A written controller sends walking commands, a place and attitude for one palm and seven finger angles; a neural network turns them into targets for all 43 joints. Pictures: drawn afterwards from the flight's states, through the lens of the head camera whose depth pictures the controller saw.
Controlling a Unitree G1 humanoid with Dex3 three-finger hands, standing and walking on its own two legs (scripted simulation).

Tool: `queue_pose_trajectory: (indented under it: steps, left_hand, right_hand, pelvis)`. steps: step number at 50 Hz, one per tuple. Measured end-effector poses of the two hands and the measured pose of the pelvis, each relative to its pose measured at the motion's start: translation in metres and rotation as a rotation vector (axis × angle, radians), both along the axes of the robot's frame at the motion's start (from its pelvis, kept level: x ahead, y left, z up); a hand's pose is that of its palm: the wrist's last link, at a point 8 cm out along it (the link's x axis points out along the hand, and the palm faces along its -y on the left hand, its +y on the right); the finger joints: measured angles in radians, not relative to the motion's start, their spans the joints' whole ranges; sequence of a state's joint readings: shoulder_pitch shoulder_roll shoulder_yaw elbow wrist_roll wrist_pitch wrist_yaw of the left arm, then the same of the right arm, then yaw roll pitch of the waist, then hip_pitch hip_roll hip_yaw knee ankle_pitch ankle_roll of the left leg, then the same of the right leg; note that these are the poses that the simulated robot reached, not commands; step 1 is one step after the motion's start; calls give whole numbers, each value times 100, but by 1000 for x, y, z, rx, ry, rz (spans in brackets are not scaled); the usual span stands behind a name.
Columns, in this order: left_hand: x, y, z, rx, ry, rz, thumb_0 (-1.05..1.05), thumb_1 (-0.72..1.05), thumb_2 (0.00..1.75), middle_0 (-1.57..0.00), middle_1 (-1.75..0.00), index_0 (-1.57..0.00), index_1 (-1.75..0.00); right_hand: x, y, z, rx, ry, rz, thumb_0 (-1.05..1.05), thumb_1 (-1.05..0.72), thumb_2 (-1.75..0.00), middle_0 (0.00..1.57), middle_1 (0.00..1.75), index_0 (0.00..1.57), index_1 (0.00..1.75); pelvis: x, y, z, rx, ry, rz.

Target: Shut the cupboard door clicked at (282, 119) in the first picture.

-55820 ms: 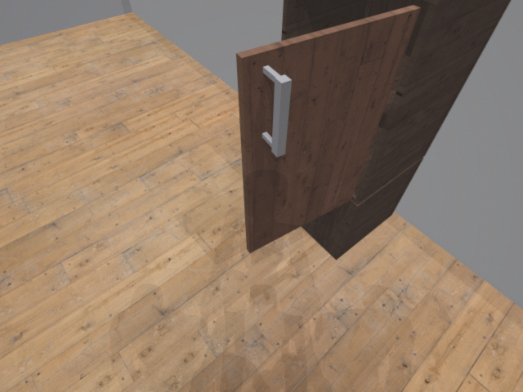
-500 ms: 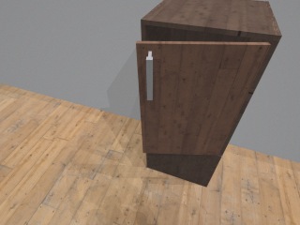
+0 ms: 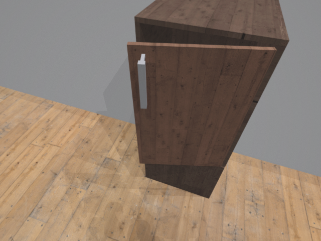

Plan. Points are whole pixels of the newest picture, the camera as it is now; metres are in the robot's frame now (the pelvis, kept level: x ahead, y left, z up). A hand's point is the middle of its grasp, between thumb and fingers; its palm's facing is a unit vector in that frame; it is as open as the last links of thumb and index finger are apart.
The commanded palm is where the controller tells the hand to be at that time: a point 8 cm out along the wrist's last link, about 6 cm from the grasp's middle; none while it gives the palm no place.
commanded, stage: shuffle to correct the standing spot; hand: left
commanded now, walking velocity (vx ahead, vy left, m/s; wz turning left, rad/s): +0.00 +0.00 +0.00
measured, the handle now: (143, 82) +0.50 +0.08 +0.15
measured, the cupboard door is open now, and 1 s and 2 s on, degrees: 18 18 18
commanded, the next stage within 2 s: come to a stop and stand still in 0.50 s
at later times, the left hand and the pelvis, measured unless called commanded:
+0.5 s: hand out of the picture +0.04 +0.11 -0.18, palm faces +0.07 -0.98 -0.17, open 7.4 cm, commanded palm none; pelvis +0.06 -0.05 -0.01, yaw +0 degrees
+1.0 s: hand out of the picture +0.14 +0.07 -0.18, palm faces +0.03 -0.97 -0.24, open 7.4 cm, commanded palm none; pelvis +0.07 -0.12 -0.02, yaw +0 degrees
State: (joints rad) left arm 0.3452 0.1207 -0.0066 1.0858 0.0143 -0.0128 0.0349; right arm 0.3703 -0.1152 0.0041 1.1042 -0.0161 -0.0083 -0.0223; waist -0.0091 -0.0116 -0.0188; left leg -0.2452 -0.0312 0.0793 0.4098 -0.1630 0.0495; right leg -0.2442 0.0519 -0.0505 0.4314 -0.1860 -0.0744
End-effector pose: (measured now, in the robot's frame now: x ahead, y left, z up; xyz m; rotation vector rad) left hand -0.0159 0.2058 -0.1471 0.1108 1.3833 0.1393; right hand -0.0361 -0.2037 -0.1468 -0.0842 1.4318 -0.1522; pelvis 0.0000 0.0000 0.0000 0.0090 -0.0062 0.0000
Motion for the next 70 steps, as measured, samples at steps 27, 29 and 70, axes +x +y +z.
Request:
queue_pose_trajectory:
  steps: [27, 29, 70]
  left_hand:
    - [48, -53, -3, 2, 47, 59, 0, 91, 90, -20, -29, -19, -30]
    - [51, -60, -4, -7, 53, 65, 0, 91, 90, -20, -29, -19, -30]
    - [98, -97, -5, 82, -97, -6, 1, 91, 90, -20, -29, -20, -30]
  right_hand:
    - [104, -85, 1, -99, -39, 28, 1, -91, -90, 20, 30, 19, 30]
    - [122, -92, 4, -112, -65, 38, 1, -91, -90, 20, 30, 19, 30]
    - [150, -157, -4, -51, -186, 83, 1, -91, -90, 20, 30, 19, 30]
  pelvis:
    - [60, -58, -5, 11, 46, -3]
    - [65, -63, -5, 7, 45, -3]
    - [53, -129, -15, -11, -21, -2]
